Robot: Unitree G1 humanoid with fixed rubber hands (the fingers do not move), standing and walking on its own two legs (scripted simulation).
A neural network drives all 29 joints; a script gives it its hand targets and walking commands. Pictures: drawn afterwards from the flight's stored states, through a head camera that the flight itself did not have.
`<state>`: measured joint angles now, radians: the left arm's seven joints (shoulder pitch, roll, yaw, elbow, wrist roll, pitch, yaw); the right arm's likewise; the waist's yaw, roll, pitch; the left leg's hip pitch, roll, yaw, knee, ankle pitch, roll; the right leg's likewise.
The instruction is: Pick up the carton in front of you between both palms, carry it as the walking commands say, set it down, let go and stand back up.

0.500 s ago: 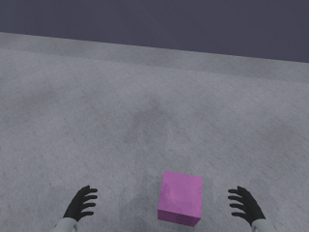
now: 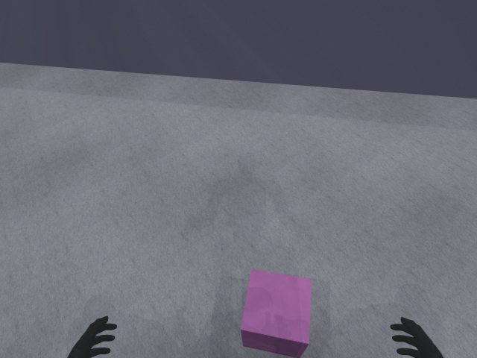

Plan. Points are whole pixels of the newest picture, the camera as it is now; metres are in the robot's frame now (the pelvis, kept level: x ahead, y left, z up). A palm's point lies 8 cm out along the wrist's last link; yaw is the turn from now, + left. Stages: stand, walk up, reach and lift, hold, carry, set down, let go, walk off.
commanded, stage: stand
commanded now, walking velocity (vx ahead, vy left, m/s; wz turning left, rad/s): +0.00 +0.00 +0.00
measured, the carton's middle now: (275, 314) +0.36 -0.08 -0.64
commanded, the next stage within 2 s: none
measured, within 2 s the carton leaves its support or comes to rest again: neither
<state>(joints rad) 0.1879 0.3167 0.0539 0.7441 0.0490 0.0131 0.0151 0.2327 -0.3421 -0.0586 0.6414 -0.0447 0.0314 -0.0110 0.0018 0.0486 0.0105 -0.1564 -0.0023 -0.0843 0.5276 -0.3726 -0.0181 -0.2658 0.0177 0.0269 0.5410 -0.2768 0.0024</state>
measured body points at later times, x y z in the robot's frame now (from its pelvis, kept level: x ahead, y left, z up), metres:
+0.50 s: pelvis +0.00 -0.01 +0.01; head +0.00 -0.02 +0.46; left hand +0.11 +0.29 -0.10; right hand +0.12 -0.31 -0.11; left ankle -0.06 +0.14 -0.73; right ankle +0.01 -0.12 -0.73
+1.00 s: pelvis -0.01 -0.01 +0.01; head -0.02 -0.02 +0.46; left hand +0.09 +0.30 -0.10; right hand +0.08 -0.31 -0.11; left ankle -0.06 +0.14 -0.73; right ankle +0.01 -0.12 -0.73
